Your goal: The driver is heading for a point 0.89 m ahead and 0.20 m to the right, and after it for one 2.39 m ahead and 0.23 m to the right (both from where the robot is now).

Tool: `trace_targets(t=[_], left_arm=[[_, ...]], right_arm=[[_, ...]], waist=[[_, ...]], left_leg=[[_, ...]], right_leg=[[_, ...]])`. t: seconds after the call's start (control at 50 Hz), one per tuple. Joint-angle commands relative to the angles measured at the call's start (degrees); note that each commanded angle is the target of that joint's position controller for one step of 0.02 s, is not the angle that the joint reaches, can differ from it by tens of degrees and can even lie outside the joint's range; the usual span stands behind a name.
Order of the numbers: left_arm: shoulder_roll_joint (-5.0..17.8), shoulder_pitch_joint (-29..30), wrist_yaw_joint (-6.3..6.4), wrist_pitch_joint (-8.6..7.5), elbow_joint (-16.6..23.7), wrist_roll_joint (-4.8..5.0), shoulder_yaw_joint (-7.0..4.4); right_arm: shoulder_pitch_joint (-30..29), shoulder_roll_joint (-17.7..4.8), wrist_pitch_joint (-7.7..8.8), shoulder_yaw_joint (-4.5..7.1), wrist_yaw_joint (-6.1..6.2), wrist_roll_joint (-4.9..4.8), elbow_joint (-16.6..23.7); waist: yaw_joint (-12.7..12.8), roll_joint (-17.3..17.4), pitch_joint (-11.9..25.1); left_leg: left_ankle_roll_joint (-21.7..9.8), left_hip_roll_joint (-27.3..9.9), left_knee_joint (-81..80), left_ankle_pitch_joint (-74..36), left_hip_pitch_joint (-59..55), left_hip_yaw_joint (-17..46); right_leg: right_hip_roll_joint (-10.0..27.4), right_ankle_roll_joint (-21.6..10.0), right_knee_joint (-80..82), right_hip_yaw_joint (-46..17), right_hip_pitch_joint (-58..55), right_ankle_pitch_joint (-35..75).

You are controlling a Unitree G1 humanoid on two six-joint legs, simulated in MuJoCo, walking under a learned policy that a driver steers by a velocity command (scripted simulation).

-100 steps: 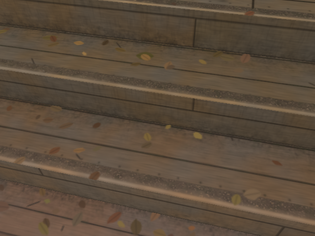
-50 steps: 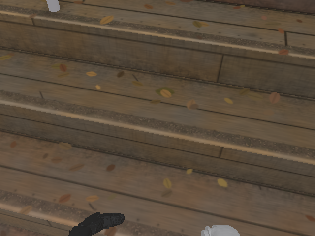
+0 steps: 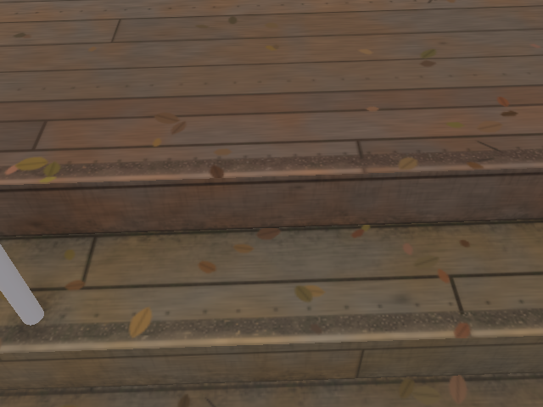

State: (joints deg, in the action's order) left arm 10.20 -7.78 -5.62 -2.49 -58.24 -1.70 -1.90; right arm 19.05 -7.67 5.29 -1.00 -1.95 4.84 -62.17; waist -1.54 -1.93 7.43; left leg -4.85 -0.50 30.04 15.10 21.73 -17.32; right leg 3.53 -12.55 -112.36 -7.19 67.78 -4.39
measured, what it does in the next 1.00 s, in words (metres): climbs, turning right: right foot 0.16 m higher, then left foot 0.16 m higher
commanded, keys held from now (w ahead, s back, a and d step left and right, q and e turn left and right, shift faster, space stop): w+e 0.54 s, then w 0.22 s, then w+q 0.24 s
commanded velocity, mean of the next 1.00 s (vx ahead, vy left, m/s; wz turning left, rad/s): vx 0.47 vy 0.00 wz -0.37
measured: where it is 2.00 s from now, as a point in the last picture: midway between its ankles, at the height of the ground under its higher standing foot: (379, 142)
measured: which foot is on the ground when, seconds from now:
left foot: down 0.00-0.44, up 0.46-0.92, down 0.94-1.00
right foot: up 0.00-0.36, down 0.38-1.00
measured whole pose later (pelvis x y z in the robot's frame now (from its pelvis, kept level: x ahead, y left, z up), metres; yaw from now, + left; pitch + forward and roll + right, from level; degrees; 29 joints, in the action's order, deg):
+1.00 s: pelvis +0.51 -0.17 +0.21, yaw -20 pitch +7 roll +3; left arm 10.7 -21.6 -6.7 -6.5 -61.9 -4.6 -0.2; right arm 1.1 -7.6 0.1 -2.7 -5.0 1.9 -43.7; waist -0.4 -4.6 8.5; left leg -5.8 2.0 73.9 30.8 52.7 -9.1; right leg 4.5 -7.2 -22.7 0.8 4.6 -5.8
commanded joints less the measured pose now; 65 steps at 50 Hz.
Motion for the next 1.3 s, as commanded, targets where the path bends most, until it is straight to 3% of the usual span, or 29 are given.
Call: trace_targets(t=[0.02,0.12,0.2,0.26,0.32,0.4,0.42,0.44,0.46,0.48,0.54,0.6,0.66,0.78,0.82,0.84,0.86,0.88,0.9,0.94,0.96,0.98,1.0,1.02,1.04,1.1,1.14,1.22,1.3], left_arm=[[0.71,1.86,0.72,-0.19,2.49,-0.09,0.45],[-0.33,7.63,0.97,0.83,4.42,-0.99,1.38],[-3.88,14.47,1.97,1.29,10.18,1.87,3.78],[-2.25,20.83,1.97,3.65,13.31,0.40,3.71],[-3.05,28.42,-0.54,6.44,15.52,-0.82,4.31],[0.54,9.24,0.09,1.92,11.49,1.29,2.41],[2.42,5.69,1.62,1.00,11.66,3.59,2.50],[6.41,-7.96,2.72,1.91,8.38,2.74,0.59],[13.22,-19.99,2.90,2.26,3.51,0.35,-0.97],[20.24,-25.69,3.94,2.23,0.36,-0.99,-4.38],[10.48,-17.45,3.10,-0.57,-2.80,0.09,-2.26],[-0.31,-1.66,1.03,-0.71,-1.59,-2.36,1.69],[0.21,-5.22,1.61,-1.88,-2.50,-2.81,1.79],[2.81,-23.71,1.76,-3.25,-7.70,-6.07,3.38],[3.26,-22.03,0.51,-3.45,-4.83,-4.06,4.23],[5.09,-24.20,6.82,-4.07,-6.79,3.30,1.18],[5.87,-22.27,9.32,-4.20,-6.23,3.19,1.41],[7.20,-14.48,2.23,-5.09,-2.84,-0.84,3.13],[10.68,-14.57,-0.26,-5.51,-1.61,-0.08,1.77],[15.46,-16.90,-1.47,-5.48,-2.45,0.52,-0.44],[13.78,-19.28,-1.55,-5.16,-2.82,-1.49,-0.88],[9.24,-26.75,-1.59,-4.55,-3.65,-5.59,-0.62],[7.93,-24.46,-2.40,-3.03,-1.52,-5.55,-0.39],[6.25,-12.37,-3.36,-1.34,-0.25,-3.58,-1.34],[4.36,-10.43,-2.17,-2.03,0.86,-0.48,-1.06],[1.49,-3.17,1.94,-3.01,5.16,-0.31,1.60],[-0.20,-4.02,2.48,-2.15,6.01,-1.65,3.22],[2.23,3.61,2.25,-2.24,8.80,-0.25,3.91],[0.30,14.35,2.45,-3.33,13.62,-0.02,5.38]], right_arm=[[1.85,-0.05,1.49,-1.20,-0.64,0.80,-0.34],[9.55,0.86,1.79,-2.35,0.18,2.70,-4.93],[11.62,2.56,0.90,-2.43,-0.88,5.22,-8.47],[14.04,3.44,1.72,-2.98,-1.99,5.53,-7.44],[10.79,-1.86,1.53,-1.81,-3.78,0.07,-4.74],[8.59,-10.25,3.77,0.74,-2.76,-0.62,-0.98],[16.64,-7.57,4.71,0.38,-2.55,1.76,-0.96],[12.58,-11.49,4.57,1.46,-3.38,2.29,-0.16],[6.89,-7.57,3.55,1.73,-5.77,1.10,2.72],[6.04,-7.06,1.65,2.63,-6.92,-2.31,3.48],[-0.61,-0.52,3.11,1.38,-4.57,-1.80,4.82],[-3.27,-1.83,0.47,0.63,-2.57,-2.75,7.32],[-4.57,-3.33,-1.68,0.09,-3.24,-2.57,7.23],[-22.68,-3.21,-3.08,-1.98,-1.88,-2.55,17.96],[-30.52,-5.45,-5.12,-1.49,-1.24,-2.45,21.97],[-30.98,2.67,-4.96,-2.42,2.03,-3.46,24.49],[-24.69,3.68,-5.02,-3.03,3.14,-4.85,22.43],[-24.24,-1.60,-6.63,-2.73,-1.59,-2.47,23.55],[-24.50,-4.83,-7.13,-1.14,-3.55,-2.08,23.90],[-20.87,-7.23,-6.12,0.07,-4.46,-2.57,25.33],[-15.06,-8.99,-5.11,1.11,-3.74,-2.86,22.55],[-5.21,-10.02,-4.43,1.57,-2.96,-3.22,17.36],[5.03,-11.68,-4.37,2.26,-1.74,-3.24,12.93],[14.17,-13.34,-4.68,2.81,-0.78,0.20,10.56],[15.88,-13.49,-3.07,3.18,0.18,-0.07,7.89],[1.98,-4.17,-1.77,1.57,-0.12,-1.29,3.30],[-4.33,0.44,-1.28,-0.36,-0.55,-2.10,1.85],[2.07,-4.53,0.15,0.44,-2.01,0.58,0.77],[19.42,-3.65,0.23,-0.22,-0.94,2.11,-5.61]], waist=[[0.98,3.29,-4.99],[-1.87,2.00,-6.36],[-2.02,1.39,-7.93],[-2.09,2.63,-4.85],[-1.30,5.40,-6.93],[6.85,14.64,-0.14],[4.76,11.12,9.87],[12.07,7.82,12.54],[13.40,-1.69,13.13],[13.33,-0.72,14.89],[5.90,-7.18,1.60],[-3.52,5.67,-0.67],[-4.24,-3.43,-3.41],[3.66,-0.72,-4.77],[4.82,-2.84,-6.67],[4.54,-0.27,-10.29],[1.72,-1.25,-10.38],[-2.32,-7.91,-8.05],[-2.48,-7.33,-3.56],[-4.59,-10.16,-0.69],[-2.47,-7.63,4.27],[-0.02,-0.71,13.06],[-4.84,7.62,14.30],[-10.39,18.24,5.83],[-8.36,16.36,0.79],[1.72,-1.26,-2.53],[6.22,1.22,-1.08],[4.80,2.94,-2.88],[-1.12,6.81,-6.61]], left_leg=[[-11.22,-19.00,-17.26,6.76,-12.93,19.21],[-10.83,-20.19,-19.92,0.68,-23.24,14.40],[-9.55,-22.01,-23.10,-3.94,-30.51,11.40],[-8.11,-18.72,-26.94,-5.91,-25.18,3.55],[-9.46,-18.80,-30.80,-17.81,-13.08,-3.79],[-7.79,-20.05,-10.53,-73.89,-26.19,-6.19],[-3.90,-16.06,-0.24,-73.03,-8.84,-2.87],[-0.84,-11.88,13.77,-50.51,3.55,0.16],[1.43,-4.02,31.34,-9.64,20.97,8.97],[1.19,-2.42,52.95,-15.82,23.27,23.35],[-3.18,3.56,88.77,-20.31,35.84,34.09],[-7.88,0.38,87.76,-21.69,42.65,32.43],[-7.07,-1.04,99.60,-11.70,47.36,24.31],[-5.70,-5.69,83.24,-16.87,59.22,17.98],[-2.92,-7.10,69.25,-10.44,48.59,13.04],[-0.13,-4.97,71.07,3.28,44.45,8.21],[-0.71,-6.40,64.52,7.20,37.87,8.34],[-3.29,-5.22,54.37,-2.14,31.50,11.07],[-2.30,-0.78,53.12,0.24,25.38,7.16],[-2.68,5.67,37.57,8.72,23.81,3.43],[-4.74,6.73,32.96,4.72,19.02,5.29],[-9.45,4.33,32.18,-9.29,-2.28,20.65],[-13.29,-0.10,13.00,10.72,-14.21,41.22],[-15.05,-6.36,-7.96,26.52,-18.00,66.17],[-9.88,-7.92,-9.08,34.69,-13.39,69.95],[-6.26,-7.74,-2.70,9.14,-1.45,53.04],[-3.97,-5.20,-3.34,0.47,1.81,42.19],[0.10,0.40,-7.86,-0.55,9.93,29.98],[-3.06,-3.15,-5.80,-10.71,-8.86,38.18]], right_leg=[[0.79,-2.51,-10.22,-3.92,17.32,-1.01],[2.02,-3.58,-7.39,-2.57,25.99,-1.58],[4.22,-7.32,-8.53,-3.41,35.19,-8.00],[8.43,-5.84,10.44,5.60,22.37,0.94],[4.80,-0.75,26.71,15.33,-3.19,-20.26],[-7.49,0.43,45.94,15.52,-26.76,-15.83],[-6.40,-2.36,40.74,6.24,-50.89,-3.35],[-4.01,-3.43,55.88,-5.02,-66.98,-6.70],[3.89,-5.05,78.56,-27.94,-76.68,-11.34],[8.13,0.35,88.04,-41.59,-72.54,-14.44],[5.06,1.17,83.03,-32.75,-51.13,-13.99],[4.10,-0.70,85.71,-20.35,-38.20,-11.41],[2.33,-0.90,90.88,-10.17,-35.65,-10.34],[2.45,-0.71,94.33,-4.56,-46.92,-11.13],[6.19,-2.87,103.47,-3.61,-42.30,-7.08],[8.56,-1.44,111.92,-7.85,-47.30,-2.54],[8.82,-0.17,112.12,-2.11,-49.54,4.18],[11.76,-1.90,105.94,2.49,-46.98,28.26],[10.97,-3.63,102.39,4.92,-50.47,48.65],[13.18,-6.16,95.57,6.92,-67.62,79.36],[10.40,-4.37,85.69,10.45,-73.21,85.75],[7.56,-1.22,74.32,7.40,-59.24,77.89],[1.23,-0.51,61.58,4.24,-42.59,51.30],[-8.75,2.47,36.64,-1.70,-20.60,6.58],[-8.51,2.16,18.17,-10.30,-11.44,8.79],[-7.68,-0.61,3.42,-11.13,-2.12,10.54],[-4.86,-1.89,-1.40,-8.02,2.51,4.17],[-1.20,0.35,0.83,4.95,0.83,5.11],[-2.39,0.52,-9.54,6.21,21.14,-5.82]])
Velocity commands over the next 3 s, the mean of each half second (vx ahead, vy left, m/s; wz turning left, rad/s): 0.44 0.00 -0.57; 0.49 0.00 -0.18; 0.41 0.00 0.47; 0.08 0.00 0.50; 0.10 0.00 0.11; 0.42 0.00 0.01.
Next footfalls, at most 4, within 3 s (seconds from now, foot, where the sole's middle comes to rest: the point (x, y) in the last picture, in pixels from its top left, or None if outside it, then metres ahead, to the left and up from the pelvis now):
0.38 right None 0.34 -0.24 -0.60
0.94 left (350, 284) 0.66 -0.15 -0.43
1.48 right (430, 129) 0.97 -0.35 -0.27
1.94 left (318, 133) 0.96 -0.10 -0.27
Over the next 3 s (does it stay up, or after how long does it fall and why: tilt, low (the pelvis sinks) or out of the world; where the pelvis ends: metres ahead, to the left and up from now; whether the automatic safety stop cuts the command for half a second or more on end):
stays up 1.20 -0.22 0.50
